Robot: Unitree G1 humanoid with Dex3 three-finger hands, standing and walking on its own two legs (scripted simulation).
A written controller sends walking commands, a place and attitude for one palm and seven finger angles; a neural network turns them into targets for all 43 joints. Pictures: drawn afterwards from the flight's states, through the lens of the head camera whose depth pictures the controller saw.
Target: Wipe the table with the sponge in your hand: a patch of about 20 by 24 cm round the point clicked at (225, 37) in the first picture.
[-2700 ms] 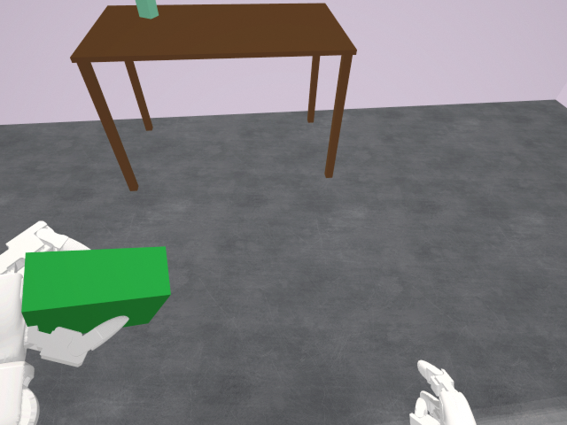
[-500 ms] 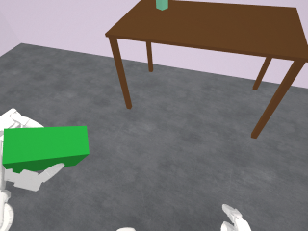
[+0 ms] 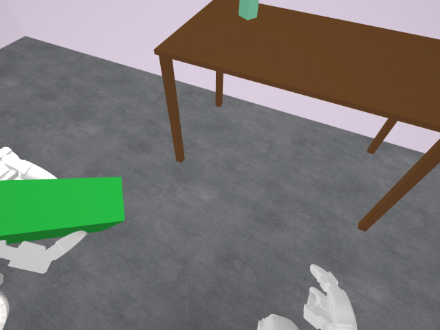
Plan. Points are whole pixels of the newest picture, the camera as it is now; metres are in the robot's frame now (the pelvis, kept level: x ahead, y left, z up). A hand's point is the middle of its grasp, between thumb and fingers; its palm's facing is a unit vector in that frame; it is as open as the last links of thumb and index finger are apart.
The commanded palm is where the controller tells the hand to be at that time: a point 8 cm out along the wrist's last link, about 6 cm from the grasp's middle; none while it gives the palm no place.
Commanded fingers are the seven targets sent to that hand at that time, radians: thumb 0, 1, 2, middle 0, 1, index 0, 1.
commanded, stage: walk to a spot facing it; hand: left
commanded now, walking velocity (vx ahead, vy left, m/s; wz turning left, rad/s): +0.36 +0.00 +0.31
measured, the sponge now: (77, 210) +0.24 +0.20 +0.17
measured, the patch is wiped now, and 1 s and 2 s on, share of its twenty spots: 0.00 0.00 0.00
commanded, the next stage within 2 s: turn to face it in 1.02 s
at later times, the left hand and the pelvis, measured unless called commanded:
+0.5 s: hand (58, 160) +0.30 +0.24 +0.18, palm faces +0.55 -0.71 -0.44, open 9.7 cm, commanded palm +0.24 +0.28 +0.18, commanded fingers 0.00 0.10 1.30 -1.20 -1.60 -1.20 -1.60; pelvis +0.14 -0.02 -0.01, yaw +12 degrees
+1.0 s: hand (64, 151) +0.33 +0.25 +0.17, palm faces +0.75 -0.51 -0.43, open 9.7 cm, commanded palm +0.25 +0.27 +0.18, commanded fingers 0.00 0.10 1.30 -1.20 -1.60 -1.20 -1.60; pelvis +0.25 -0.06 +0.01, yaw +28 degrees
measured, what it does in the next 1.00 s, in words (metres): walks ahead, turning left: right foot, then left foot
